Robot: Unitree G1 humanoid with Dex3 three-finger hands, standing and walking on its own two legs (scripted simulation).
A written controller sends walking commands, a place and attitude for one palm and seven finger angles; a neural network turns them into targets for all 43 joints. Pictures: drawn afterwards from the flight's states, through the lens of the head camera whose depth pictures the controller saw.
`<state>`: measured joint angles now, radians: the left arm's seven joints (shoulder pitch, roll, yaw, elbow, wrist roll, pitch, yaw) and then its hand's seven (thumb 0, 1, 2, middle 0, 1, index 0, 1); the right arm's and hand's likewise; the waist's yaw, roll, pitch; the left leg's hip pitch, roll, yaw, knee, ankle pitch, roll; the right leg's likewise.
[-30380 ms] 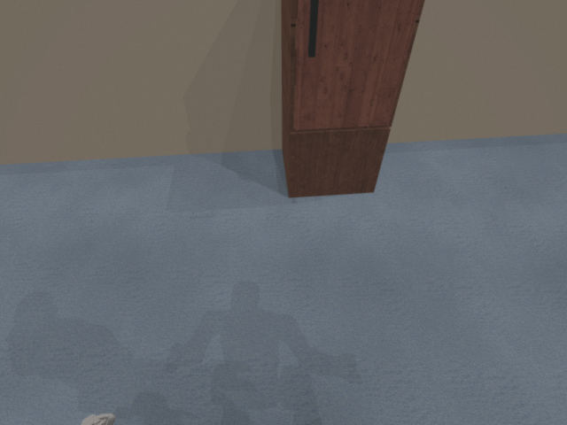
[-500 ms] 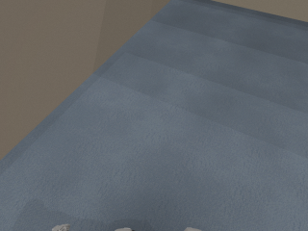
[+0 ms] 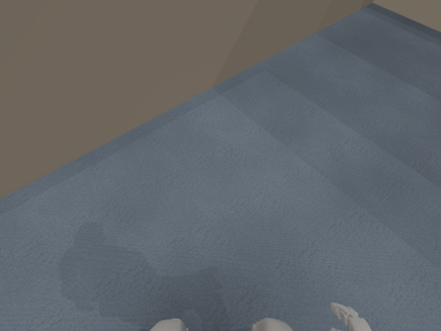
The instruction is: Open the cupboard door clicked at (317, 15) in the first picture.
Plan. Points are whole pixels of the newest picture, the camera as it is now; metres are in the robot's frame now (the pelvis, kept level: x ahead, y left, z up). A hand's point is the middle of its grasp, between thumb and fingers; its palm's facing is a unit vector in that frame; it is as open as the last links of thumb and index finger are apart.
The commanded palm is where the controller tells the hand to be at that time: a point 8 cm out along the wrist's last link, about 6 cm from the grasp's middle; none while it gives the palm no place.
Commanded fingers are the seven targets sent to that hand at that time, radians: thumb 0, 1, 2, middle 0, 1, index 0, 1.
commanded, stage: turn to face it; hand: left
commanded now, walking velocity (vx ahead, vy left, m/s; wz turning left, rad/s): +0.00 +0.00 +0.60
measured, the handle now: out of the picture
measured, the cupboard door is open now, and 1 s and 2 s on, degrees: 44 44 44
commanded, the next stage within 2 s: none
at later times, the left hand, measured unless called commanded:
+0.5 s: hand out of the picture +0.01 +0.15 -0.15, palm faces +0.31 -0.92 -0.23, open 7.4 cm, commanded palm none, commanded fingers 0.00 0.90 0.90 -0.20 -0.30 -0.20 -0.30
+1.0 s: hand out of the picture -0.03 +0.16 -0.14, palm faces +0.57 -0.76 -0.31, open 7.4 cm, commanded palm none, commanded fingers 0.00 0.90 0.90 -0.20 -0.30 -0.20 -0.30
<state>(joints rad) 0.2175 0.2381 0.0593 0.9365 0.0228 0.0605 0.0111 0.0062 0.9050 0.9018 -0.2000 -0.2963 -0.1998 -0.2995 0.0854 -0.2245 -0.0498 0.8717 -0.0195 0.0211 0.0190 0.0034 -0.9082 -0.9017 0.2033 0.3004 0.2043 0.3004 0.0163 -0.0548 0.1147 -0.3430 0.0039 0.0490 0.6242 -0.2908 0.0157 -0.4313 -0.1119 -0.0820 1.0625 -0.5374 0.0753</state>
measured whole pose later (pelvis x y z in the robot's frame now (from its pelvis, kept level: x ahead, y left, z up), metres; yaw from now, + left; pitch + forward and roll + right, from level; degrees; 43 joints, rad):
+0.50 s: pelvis +0.00 -0.06 +0.01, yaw +19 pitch +0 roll +2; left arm 0.21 0.19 0.03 0.89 0.03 0.01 0.01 0.00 0.90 0.90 -0.20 -0.30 -0.20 -0.30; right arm 0.14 -0.24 -0.07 0.93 -0.01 0.08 0.04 0.01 -0.91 -0.90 0.20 0.30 0.20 0.30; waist -0.01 -0.02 0.11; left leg -0.41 0.03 0.08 0.86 -0.45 -0.07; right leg -0.22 -0.13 -0.21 0.53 -0.30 0.00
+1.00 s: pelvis +0.01 -0.08 +0.00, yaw +37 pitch +1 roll +0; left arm 0.16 0.23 0.06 0.87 0.03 0.02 0.01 0.00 0.91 0.90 -0.20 -0.30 -0.20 -0.30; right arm 0.17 -0.25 -0.08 0.92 -0.02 0.07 0.02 0.01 -0.90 -0.90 0.21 0.30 0.21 0.30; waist -0.01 0.04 0.09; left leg -0.44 -0.04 -0.09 0.77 -0.41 -0.03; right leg -0.29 -0.04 -0.06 0.60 -0.33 -0.01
